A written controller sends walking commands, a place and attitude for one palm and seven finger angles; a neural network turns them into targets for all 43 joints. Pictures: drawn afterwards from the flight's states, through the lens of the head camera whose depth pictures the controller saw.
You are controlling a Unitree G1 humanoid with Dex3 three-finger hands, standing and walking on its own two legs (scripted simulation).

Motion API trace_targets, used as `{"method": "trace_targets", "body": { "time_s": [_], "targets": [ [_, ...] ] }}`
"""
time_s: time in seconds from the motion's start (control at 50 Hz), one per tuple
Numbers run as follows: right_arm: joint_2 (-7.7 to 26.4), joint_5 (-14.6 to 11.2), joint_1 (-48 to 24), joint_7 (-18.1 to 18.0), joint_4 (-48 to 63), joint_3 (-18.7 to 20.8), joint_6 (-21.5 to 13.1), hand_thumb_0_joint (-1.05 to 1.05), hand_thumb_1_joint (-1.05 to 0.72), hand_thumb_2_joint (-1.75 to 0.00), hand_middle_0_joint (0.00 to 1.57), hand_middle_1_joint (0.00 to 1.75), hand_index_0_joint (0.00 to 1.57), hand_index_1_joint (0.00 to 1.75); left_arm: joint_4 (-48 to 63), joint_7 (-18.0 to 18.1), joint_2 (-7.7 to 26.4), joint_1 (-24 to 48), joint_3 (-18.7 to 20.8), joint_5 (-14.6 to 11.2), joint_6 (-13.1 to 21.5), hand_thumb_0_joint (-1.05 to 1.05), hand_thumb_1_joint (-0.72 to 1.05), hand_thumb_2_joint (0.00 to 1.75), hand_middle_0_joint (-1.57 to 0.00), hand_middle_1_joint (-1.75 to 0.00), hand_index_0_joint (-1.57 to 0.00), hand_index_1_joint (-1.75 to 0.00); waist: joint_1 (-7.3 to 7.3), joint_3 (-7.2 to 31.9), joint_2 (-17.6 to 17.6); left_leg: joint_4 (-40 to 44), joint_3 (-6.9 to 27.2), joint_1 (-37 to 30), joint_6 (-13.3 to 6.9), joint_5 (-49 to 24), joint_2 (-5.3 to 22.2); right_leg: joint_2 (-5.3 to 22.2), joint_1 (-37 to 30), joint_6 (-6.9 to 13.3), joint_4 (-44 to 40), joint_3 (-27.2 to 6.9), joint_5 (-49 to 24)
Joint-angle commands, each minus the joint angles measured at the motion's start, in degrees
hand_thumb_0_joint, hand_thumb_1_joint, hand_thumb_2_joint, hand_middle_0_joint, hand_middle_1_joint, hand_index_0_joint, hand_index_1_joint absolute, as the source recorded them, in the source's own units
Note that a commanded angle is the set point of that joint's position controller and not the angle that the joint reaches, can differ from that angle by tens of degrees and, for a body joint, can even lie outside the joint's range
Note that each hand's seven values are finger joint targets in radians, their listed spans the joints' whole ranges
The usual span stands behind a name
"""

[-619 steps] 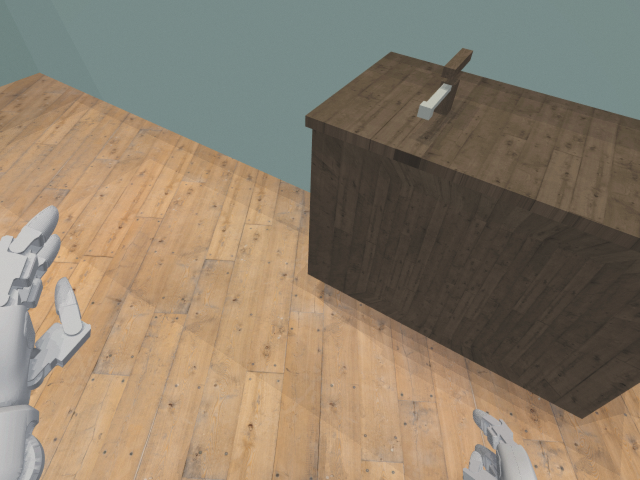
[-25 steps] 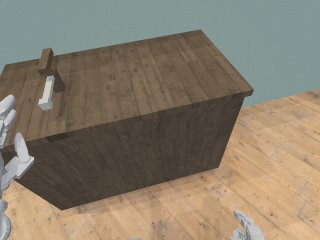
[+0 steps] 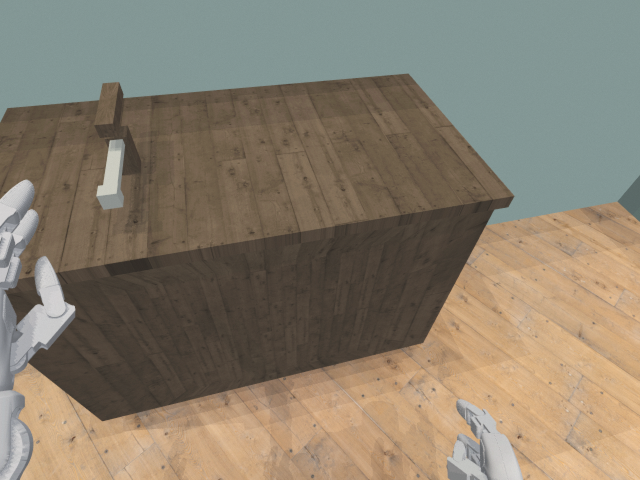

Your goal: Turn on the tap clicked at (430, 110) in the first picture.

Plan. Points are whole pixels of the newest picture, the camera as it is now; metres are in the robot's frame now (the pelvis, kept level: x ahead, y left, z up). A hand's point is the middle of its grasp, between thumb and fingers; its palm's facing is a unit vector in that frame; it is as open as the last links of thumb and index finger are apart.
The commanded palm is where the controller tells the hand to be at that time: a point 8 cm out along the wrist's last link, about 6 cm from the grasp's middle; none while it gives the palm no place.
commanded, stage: come to a stop and stand still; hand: left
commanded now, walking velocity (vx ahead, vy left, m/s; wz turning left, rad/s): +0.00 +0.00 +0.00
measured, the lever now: (110, 196) +0.47 +0.37 +0.06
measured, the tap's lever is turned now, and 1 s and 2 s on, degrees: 0 0 0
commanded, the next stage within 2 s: look again from close up in 0.40 s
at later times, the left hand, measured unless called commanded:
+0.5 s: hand (32, 266) +0.23 +0.28 +0.20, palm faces +0.46 -0.76 -0.45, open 7.4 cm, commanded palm +0.14 +0.29 +0.18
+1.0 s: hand (51, 248) +0.27 +0.29 +0.18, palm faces +0.37 -0.85 -0.37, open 7.4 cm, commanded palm +0.20 +0.33 +0.18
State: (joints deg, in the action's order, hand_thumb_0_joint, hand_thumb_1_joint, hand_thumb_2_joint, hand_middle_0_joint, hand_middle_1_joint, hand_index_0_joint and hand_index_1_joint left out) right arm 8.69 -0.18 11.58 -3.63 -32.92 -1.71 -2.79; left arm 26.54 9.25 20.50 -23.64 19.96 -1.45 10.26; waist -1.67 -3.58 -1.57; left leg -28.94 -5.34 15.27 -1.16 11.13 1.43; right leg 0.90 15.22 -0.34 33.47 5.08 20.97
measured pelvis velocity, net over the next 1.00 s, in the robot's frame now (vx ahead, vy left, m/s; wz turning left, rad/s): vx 0.04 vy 0.05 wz -0.02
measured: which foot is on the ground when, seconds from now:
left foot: down 0.00-1.00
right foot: down 0.00-1.00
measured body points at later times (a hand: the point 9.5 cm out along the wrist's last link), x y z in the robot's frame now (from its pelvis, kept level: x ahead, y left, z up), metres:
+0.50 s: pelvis -0.01 +0.00 +0.00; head +0.01 +0.02 +0.45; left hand +0.20 +0.32 +0.23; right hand +0.14 -0.22 -0.09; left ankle +0.05 +0.11 -0.73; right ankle +0.03 -0.10 -0.73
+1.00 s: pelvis +0.04 +0.05 +0.00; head +0.08 +0.08 +0.45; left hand +0.24 +0.33 +0.20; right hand +0.23 -0.16 -0.06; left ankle +0.05 +0.11 -0.73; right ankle +0.03 -0.09 -0.73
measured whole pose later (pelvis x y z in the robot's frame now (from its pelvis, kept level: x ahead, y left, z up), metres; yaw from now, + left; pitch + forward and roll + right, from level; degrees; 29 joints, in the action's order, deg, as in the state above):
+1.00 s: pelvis +0.04 +0.05 +0.00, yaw -1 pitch +0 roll -2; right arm 10.8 1.5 9.1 -0.5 -31.5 -2.6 -8.0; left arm 32.9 7.3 21.8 -22.7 21.4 -1.8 11.2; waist -1.3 -4.3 -1.8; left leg -28.4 -4.4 14.8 -4.9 14.1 -2.0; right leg 0.6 11.6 -1.4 24.3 0.5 12.9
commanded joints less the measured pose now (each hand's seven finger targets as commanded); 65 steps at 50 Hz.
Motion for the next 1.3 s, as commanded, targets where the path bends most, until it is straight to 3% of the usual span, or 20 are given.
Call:
{"method": "trace_targets", "body": {
  "time_s": [0.0,0.04,0.12,0.2,0.34,0.38,0.4,0.42,0.48,0.52,0.6,0.68,0.7,0.74,0.8,0.9,1.02,1.1,1.18,1.28],
  "targets": [
    [9.49,0.32,-3.91,-0.15,7.88,2.84,-4.71,0.00,-0.90,-0.90,0.20,0.30,0.20,0.30,18.73,0.37,9.31,6.07,3.81,0.79,4.76,0.00,0.90,0.90,-0.20,-0.30,-0.20,-0.30,1.09,8.31,12.33,10.68,9.91,2.33,-2.42,2.55,10.79,1.39,-8.31,-0.24,-5.82,-2.79,-5.12],
    [8.77,0.26,-4.63,0.14,7.79,2.48,-4.55,0.00,-0.90,-0.90,0.20,0.30,0.20,0.30,16.19,0.55,9.47,3.80,4.91,0.62,4.27,0.00,0.90,0.90,-0.20,-0.30,-0.20,-0.30,0.87,7.40,7.35,9.82,8.55,6.73,-0.97,10.61,8.49,2.29,-10.82,0.14,-8.39,-4.32,-5.44],
    [7.77,0.45,-4.16,0.24,7.21,2.33,-3.13,0.00,-0.90,-0.90,0.20,0.30,0.20,0.30,11.67,0.22,8.77,1.76,5.81,-0.49,3.15,0.00,0.90,0.90,-0.20,-0.30,-0.20,-0.30,1.34,3.04,-1.79,2.13,5.16,2.87,1.27,14.90,3.16,7.45,2.40,2.94,-18.63,-12.83,11.52],
    [7.68,0.40,-4.73,-0.26,6.37,1.89,-2.69,0.00,-0.90,-0.90,0.20,0.30,0.20,0.30,10.77,0.17,7.81,4.28,4.73,-0.87,2.61,0.00,0.90,0.90,-0.20,-0.30,-0.20,-0.30,1.86,4.84,0.75,3.24,5.84,-0.34,1.07,8.40,3.52,6.04,3.09,2.21,-16.68,-10.01,6.20],
    [8.97,-0.15,-5.05,-0.84,7.26,2.30,-3.65,0.00,-0.90,-0.90,0.20,0.30,0.20,0.30,13.27,0.41,8.01,2.92,4.23,0.39,3.80,0.00,0.90,0.90,-0.20,-0.30,-0.20,-0.30,0.77,4.65,10.69,16.22,12.90,8.40,-1.19,20.12,8.79,0.85,-6.99,0.29,-7.15,-4.54,0.52],
    [8.92,-0.20,-4.74,-0.74,7.42,2.61,-4.15,0.00,-0.90,-0.90,0.20,0.30,0.20,0.30,14.62,0.68,8.49,2.11,4.63,0.52,4.31,0.00,0.90,0.90,-0.20,-0.30,-0.20,-0.30,0.67,5.60,9.47,14.18,12.20,7.64,-1.42,15.82,8.55,1.17,-8.47,0.39,-7.71,-4.68,-4.74],
    [12.49,-3.15,7.41,-3.81,13.96,-5.47,-6.49,0.00,-0.90,-0.90,0.20,0.30,0.20,0.30,31.82,1.99,61.52,61.82,25.56,2.17,14.72,0.00,0.90,0.90,-0.20,-0.30,-0.20,-0.30,4.86,5.21,13.81,8.52,8.02,8.53,-1.76,13.38,1.42,-1.20,-7.70,-2.58,-9.69,-7.15,-0.79],
    [2.58,-2.41,-0.97,-1.57,8.42,-0.52,-7.93,0.00,-0.90,-0.90,0.20,0.30,0.20,0.30,2.10,0.31,25.71,34.57,20.24,1.58,8.67,0.00,0.90,0.90,-0.20,-0.30,-0.20,-0.30,0.48,12.77,2.24,3.08,6.86,2.75,-1.26,6.78,5.46,3.68,-1.08,0.45,-9.28,-5.08,3.74],
    [9.76,0.65,1.73,1.09,7.24,2.31,-9.13,0.00,-0.90,-0.90,0.20,0.30,0.20,0.30,-1.22,-2.26,18.48,15.65,11.78,-0.73,8.68,0.00,0.90,0.90,-0.20,-0.30,-0.20,-0.30,-0.75,10.77,-2.24,-4.75,5.14,0.62,0.42,6.85,-0.11,9.09,0.21,4.16,-16.81,-18.59,-4.93],
    [10.19,-0.19,3.26,3.16,8.16,3.04,-9.38,0.00,-0.90,-0.90,0.20,0.30,0.20,0.30,0.83,-3.46,8.47,4.26,4.52,-1.98,7.94,0.00,0.90,0.90,-0.20,-0.30,-0.20,-0.30,-0.99,11.35,0.54,-3.43,4.27,0.90,0.82,4.69,-0.08,10.04,-5.14,4.37,-16.16,-18.44,-9.34],
    [11.65,0.03,-1.75,3.10,8.40,3.09,-10.42,0.00,-0.90,-0.90,0.20,0.30,0.20,0.30,7.94,-3.77,6.35,3.19,0.43,-1.50,5.99,0.00,0.90,0.90,-0.20,-0.30,-0.20,-0.30,0.44,3.91,3.24,5.67,6.79,-4.43,0.65,4.39,1.85,2.91,4.24,2.04,-16.37,-10.25,-0.44],
    [11.27,0.74,-3.68,1.15,9.25,2.61,-9.18,0.00,-0.90,-0.90,0.20,0.30,0.20,0.30,7.49,-2.41,11.12,4.20,7.67,-0.02,5.57,0.00,0.90,0.90,-0.20,-0.30,-0.20,-0.30,0.39,3.84,1.55,12.60,9.53,-0.19,-0.19,8.24,4.32,-0.28,-0.74,0.47,-13.62,-6.79,-4.81],
    [11.53,1.04,-4.65,0.68,9.55,2.35,-8.64,0.00,-0.90,-0.90,0.20,0.30,0.20,0.30,11.21,-1.93,15.15,8.91,10.65,0.11,6.03,0.00,0.90,0.90,-0.20,-0.30,-0.20,-0.30,0.49,3.85,4.66,14.08,9.89,0.52,0.15,7.60,4.31,-0.80,-1.98,0.42,-12.17,-6.14,-5.57],
    [10.62,1.10,-4.83,0.14,10.19,2.06,-8.12,0.00,-0.90,-0.90,0.20,0.30,0.20,0.30,11.86,-1.80,13.05,9.84,9.80,-0.16,6.24,0.00,0.90,0.90,-0.20,-0.30,-0.20,-0.30,0.17,6.31,8.51,14.44,10.11,-0.36,-0.03,3.82,5.17,-0.84,-4.82,0.48,-9.69,-4.80,-9.58],
    [10.35,1.55,-5.19,0.43,10.92,1.86,-8.60,0.00,-0.90,-0.90,0.20,0.30,0.20,0.30,18.59,-1.72,13.41,10.18,9.09,-0.30,5.85,0.00,0.90,0.90,-0.20,-0.30,-0.20,-0.30,-0.36,12.71,13.04,8.47,7.31,-7.82,1.26,-18.52,4.01,-1.03,-6.50,0.82,-7.90,-3.48,-18.19],
    [10.73,1.48,-3.90,2.17,9.81,2.69,-9.00,0.00,-0.90,-0.90,0.20,0.30,0.20,0.30,19.67,-1.69,7.80,2.07,4.99,-0.36,4.76,0.00,0.90,0.90,-0.20,-0.30,-0.20,-0.30,0.54,18.05,10.37,2.08,6.94,-16.54,2.45,-41.68,4.70,-1.43,-5.26,0.97,-7.94,-2.50,-21.13],
    [10.71,1.21,-4.43,1.94,9.17,3.52,-4.95,0.00,-0.90,-0.90,0.20,0.30,0.20,0.30,10.52,-1.49,7.40,-2.06,6.75,-1.43,3.16,0.00,0.90,0.90,-0.20,-0.30,-0.20,-0.30,1.73,12.18,2.90,3.54,7.78,-5.22,0.77,-10.39,5.02,0.31,-5.51,2.17,-6.36,-3.51,-15.52],
    [10.48,0.64,-6.04,0.47,9.90,2.91,-3.79,0.00,-0.90,-0.90,0.20,0.30,0.20,0.30,11.67,-1.12,8.70,6.17,6.83,-1.46,3.43,0.00,0.90,0.90,-0.20,-0.30,-0.20,-0.30,2.12,5.62,7.62,10.17,12.45,-0.25,-1.60,13.63,6.38,-0.66,-1.22,2.01,-3.40,-3.25,-5.54],
    [10.04,0.81,-6.03,-0.06,10.07,2.28,-4.71,0.00,-0.90,-0.90,0.20,0.30,0.20,0.30,13.27,-0.62,7.91,10.32,4.29,-0.80,3.99,0.00,0.90,0.90,-0.20,-0.30,-0.20,-0.30,1.75,5.55,9.00,9.07,13.15,0.15,-2.93,12.25,6.65,-0.16,-2.41,2.02,-3.89,-2.67,-7.33],
    [10.04,0.59,-5.98,0.26,9.58,2.61,-5.57,0.00,-0.90,-0.90,0.20,0.30,0.20,0.30,15.06,0.12,8.94,8.12,4.66,-0.61,4.47,0.00,0.90,0.90,-0.20,-0.30,-0.20,-0.30,1.38,10.04,4.29,-2.49,8.19,1.63,-1.99,-1.24,2.69,4.23,-8.57,5.20,-4.01,-9.48,-15.24]
  ]
}}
